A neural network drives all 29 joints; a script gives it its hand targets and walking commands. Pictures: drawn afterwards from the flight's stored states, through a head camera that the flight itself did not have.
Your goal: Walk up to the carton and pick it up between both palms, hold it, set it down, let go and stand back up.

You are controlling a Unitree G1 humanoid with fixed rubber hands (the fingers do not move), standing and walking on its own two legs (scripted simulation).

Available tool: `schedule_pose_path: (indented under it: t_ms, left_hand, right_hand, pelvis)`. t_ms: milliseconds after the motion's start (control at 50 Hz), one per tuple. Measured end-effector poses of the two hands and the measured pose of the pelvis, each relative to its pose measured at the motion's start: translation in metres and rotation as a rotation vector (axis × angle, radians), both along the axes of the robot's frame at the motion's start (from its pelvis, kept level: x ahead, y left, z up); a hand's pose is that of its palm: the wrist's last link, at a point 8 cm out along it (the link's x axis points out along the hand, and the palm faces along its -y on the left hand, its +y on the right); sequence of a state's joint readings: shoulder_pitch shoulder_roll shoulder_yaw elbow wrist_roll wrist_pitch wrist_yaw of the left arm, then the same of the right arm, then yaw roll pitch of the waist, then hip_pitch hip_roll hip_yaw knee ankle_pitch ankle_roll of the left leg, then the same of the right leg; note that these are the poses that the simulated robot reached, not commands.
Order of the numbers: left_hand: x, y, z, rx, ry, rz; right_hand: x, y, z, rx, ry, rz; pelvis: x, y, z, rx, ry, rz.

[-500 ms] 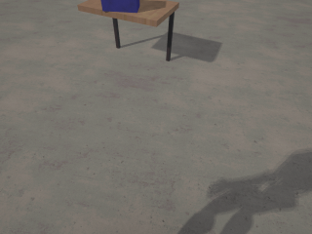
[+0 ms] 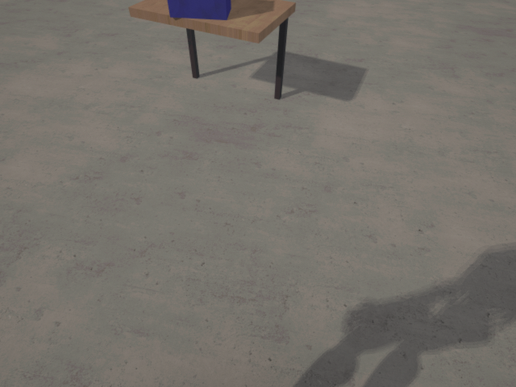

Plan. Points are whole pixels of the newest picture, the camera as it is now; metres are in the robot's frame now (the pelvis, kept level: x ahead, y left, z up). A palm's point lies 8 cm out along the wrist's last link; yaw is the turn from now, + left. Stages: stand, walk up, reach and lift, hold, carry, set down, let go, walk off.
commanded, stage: stand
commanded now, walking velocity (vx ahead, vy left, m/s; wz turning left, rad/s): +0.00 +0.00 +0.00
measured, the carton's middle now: out of the picture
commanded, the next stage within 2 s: walk up in 1.16 s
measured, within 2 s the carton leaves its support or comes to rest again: neither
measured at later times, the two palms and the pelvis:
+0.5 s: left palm out of the picture +0.05 +0.30 -0.11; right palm out of the picture +0.07 -0.28 -0.11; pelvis +0.00 +0.00 +0.01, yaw +0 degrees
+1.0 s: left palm out of the picture +0.05 +0.30 -0.11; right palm out of the picture +0.07 -0.28 -0.11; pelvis +0.00 +0.00 +0.01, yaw +0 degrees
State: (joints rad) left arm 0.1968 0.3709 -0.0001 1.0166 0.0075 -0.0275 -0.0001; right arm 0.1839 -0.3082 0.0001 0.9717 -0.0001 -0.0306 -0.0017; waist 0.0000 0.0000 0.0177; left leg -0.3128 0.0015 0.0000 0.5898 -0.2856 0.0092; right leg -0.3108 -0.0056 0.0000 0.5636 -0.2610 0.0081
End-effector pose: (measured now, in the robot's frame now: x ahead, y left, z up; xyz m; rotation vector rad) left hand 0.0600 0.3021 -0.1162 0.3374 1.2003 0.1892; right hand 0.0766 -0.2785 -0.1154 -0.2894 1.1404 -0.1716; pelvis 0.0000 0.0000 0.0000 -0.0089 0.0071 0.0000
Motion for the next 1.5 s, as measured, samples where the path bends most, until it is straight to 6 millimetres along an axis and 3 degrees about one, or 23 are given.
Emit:
schedule_pose_path:
  t_ms: [280,620,1380,1500]
  left_hand:
    - [-0.009,0.0,0.002,0.002,0.027,0.009]
    - [-0.007,0.0,0.004,-0.006,0.019,0.011]
    - [-0.015,0.001,0.005,-0.004,0.034,0.019]
    - [-0.001,0.009,0.022,0.025,0.016,-0.007]
  right_hand:
    - [-0.01,-0.002,0.001,0.005,0.032,-0.008]
    - [-0.004,0.0,0.005,0.001,0.018,-0.008]
    - [-0.01,-0.001,0.006,0.001,0.031,-0.014]
    - [-0.003,-0.015,0.009,0.036,0.024,0.0]
  pelvis:
    - [-0.002,-0.001,0.004,0.002,0.002,0.0]
    - [-0.001,0.001,0.007,-0.001,-0.008,0.0]
    - [-0.003,0.001,0.009,-0.001,-0.014,0.0]
    - [0.006,-0.005,0.013,0.004,-0.033,-0.009]
